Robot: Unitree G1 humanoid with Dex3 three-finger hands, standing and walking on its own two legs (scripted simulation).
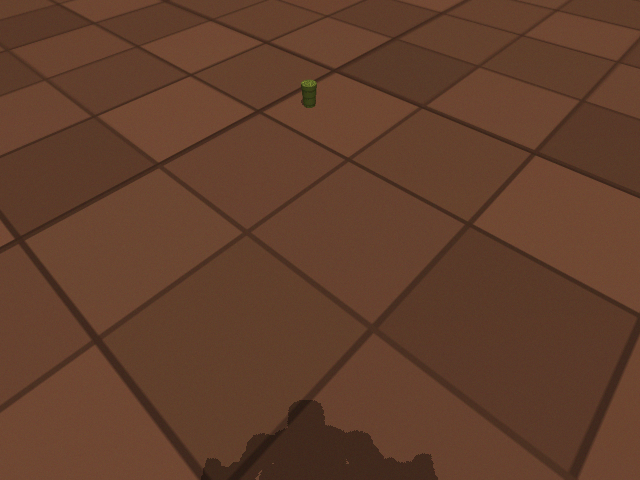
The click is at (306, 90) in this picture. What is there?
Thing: tapered cup
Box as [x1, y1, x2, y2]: [301, 80, 316, 107]
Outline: 304,80 301,82 304,106 312,107 315,101 316,82 313,80
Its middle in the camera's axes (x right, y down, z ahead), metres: -0.06 -0.89 +2.33
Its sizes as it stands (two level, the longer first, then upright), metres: 0.092 0.092 0.137
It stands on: the floor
